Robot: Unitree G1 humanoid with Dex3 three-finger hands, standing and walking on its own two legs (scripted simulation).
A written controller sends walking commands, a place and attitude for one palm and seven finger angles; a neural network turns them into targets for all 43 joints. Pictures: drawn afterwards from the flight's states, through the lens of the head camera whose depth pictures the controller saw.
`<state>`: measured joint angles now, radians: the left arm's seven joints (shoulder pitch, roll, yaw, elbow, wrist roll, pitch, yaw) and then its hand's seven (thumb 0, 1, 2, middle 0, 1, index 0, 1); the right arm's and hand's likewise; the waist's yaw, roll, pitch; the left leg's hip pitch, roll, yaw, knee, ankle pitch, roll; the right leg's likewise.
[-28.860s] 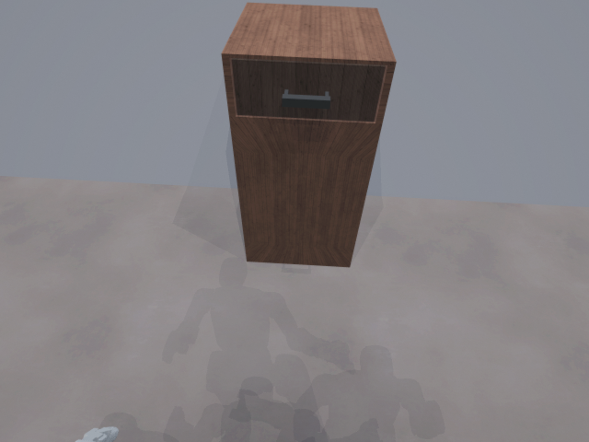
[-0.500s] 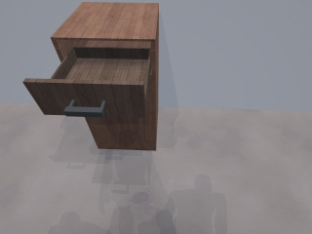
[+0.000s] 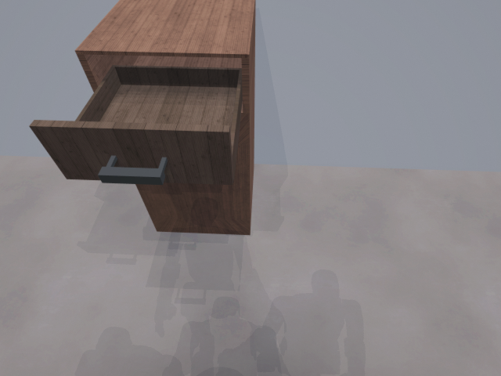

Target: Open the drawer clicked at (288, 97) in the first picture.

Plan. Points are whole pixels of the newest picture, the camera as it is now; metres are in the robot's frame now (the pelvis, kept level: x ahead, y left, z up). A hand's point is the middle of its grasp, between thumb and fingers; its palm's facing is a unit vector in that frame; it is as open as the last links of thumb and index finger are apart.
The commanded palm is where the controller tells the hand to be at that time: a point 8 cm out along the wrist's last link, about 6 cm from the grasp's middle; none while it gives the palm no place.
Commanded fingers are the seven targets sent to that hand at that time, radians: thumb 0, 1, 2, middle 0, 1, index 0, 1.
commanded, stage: look to check the result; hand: left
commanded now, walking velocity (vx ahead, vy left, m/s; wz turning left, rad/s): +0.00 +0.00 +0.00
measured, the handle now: (135, 168) +0.50 +0.27 +0.01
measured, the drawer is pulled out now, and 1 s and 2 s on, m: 0.29 0.29 0.29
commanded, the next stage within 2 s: stand and wait in 0.16 s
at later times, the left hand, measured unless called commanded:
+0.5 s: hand out of the picture +0.05 +0.20 -0.17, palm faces +0.02 -0.96 -0.26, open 7.3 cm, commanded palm none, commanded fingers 0.00 0.90 0.90 -0.20 -0.30 -0.20 -0.30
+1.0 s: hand out of the picture +0.07 +0.21 -0.16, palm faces +0.00 -0.96 -0.29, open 7.3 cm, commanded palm none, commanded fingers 0.00 0.90 0.90 -0.20 -0.30 -0.20 -0.30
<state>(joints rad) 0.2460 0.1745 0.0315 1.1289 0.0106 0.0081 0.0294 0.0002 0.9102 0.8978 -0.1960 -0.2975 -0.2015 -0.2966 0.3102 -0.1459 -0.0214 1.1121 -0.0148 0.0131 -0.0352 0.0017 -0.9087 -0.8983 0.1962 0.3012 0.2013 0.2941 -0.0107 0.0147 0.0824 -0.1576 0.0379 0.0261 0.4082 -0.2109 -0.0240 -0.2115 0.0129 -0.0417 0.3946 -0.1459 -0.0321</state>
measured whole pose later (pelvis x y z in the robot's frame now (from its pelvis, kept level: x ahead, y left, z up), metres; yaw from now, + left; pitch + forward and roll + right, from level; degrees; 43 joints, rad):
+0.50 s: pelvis +0.02 +0.00 +0.00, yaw +0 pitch -2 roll +0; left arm 0.19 0.21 0.03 1.12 0.01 -0.01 0.03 0.00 0.91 0.90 -0.20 -0.30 -0.20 -0.30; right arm 0.23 -0.19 -0.02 1.11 -0.01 0.01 -0.03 0.00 -0.91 -0.90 0.20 0.30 0.20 0.29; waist -0.01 0.02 0.08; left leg -0.11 0.04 0.03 0.36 -0.21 -0.03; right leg -0.17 0.02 -0.04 0.36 -0.16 -0.03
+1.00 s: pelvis +0.03 -0.01 +0.00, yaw +0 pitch -2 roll +0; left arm 0.16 0.24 0.03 1.13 0.01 -0.01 0.02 0.00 0.91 0.90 -0.20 -0.30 -0.20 -0.30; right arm 0.20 -0.23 -0.02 1.12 -0.01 0.01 -0.03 0.00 -0.91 -0.90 0.20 0.30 0.20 0.29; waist -0.01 0.02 0.08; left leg -0.09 0.05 0.03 0.33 -0.21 -0.04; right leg -0.15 0.03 -0.04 0.34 -0.15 -0.04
